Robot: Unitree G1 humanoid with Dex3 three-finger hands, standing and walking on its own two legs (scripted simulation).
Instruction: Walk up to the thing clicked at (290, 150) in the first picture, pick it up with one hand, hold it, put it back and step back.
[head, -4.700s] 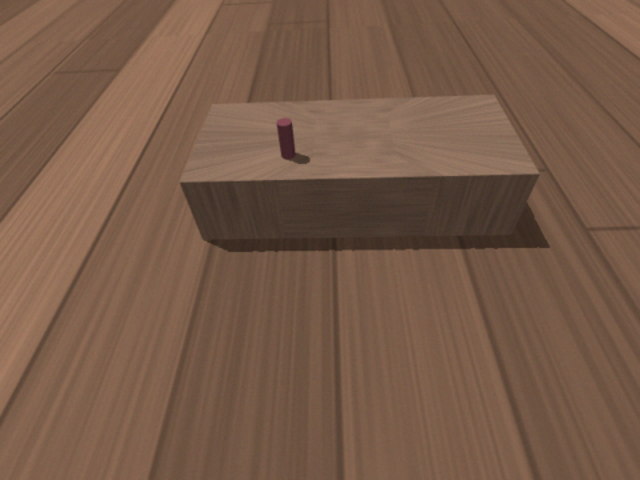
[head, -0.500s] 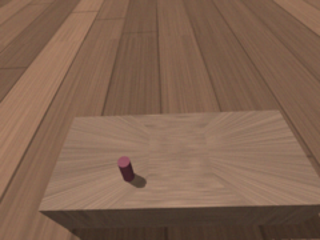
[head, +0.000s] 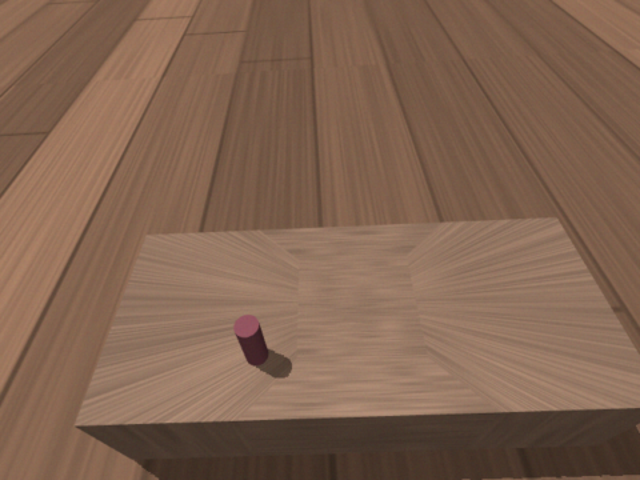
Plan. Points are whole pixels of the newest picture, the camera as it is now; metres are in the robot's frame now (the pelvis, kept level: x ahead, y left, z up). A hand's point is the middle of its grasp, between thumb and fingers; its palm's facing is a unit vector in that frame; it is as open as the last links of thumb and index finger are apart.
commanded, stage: walk up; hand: left
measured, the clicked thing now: (252, 341) +0.49 +0.22 -0.38
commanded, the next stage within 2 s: stand in 0.18 s
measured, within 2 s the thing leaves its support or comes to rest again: neither
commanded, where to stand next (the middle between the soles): +0.03 -0.01 m, yaw +3 degrees
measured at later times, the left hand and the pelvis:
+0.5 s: hand out of the picture +0.09 +0.25 -0.16, palm faces -0.02 -0.94 -0.33, open 7.4 cm; pelvis +0.01 +0.00 +0.00, yaw +0 degrees
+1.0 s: hand out of the picture +0.08 +0.25 -0.16, palm faces -0.02 -0.94 -0.34, open 7.4 cm; pelvis +0.01 +0.00 +0.00, yaw +0 degrees
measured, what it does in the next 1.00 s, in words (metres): stands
